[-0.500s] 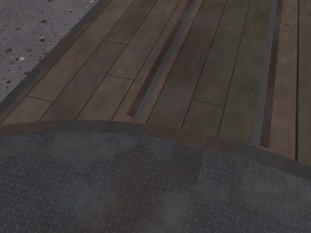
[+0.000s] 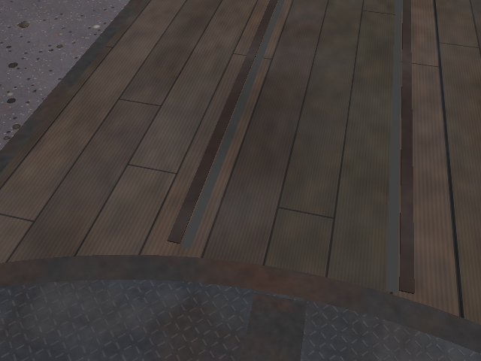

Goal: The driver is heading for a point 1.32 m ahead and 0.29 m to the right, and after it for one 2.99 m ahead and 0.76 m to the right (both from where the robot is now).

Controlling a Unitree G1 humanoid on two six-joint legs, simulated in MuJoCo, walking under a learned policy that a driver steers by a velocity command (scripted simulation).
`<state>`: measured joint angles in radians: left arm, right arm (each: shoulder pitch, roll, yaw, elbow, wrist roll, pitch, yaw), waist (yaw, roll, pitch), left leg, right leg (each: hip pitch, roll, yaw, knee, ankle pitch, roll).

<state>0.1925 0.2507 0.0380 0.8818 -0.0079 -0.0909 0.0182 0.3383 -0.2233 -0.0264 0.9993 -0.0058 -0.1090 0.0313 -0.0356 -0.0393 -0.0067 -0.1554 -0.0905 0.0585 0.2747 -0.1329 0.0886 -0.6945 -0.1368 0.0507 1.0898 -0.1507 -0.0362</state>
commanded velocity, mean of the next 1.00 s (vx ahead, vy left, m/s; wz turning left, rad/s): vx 0.30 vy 0.00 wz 0.00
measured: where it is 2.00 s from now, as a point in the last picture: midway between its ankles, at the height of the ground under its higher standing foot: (265, 303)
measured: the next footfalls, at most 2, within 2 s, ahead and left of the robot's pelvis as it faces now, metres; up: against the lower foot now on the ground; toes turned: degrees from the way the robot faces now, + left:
right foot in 0.28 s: +0.33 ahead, -0.16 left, +0.00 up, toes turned -2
left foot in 0.72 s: +0.52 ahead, +0.05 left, +0.00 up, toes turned +1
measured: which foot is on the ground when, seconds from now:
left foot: down 0.00-0.30, up 0.32-0.70, down 0.72-1.00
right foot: up 0.00-0.26, down 0.28-0.76, up 0.78-0.96, down 0.98-1.00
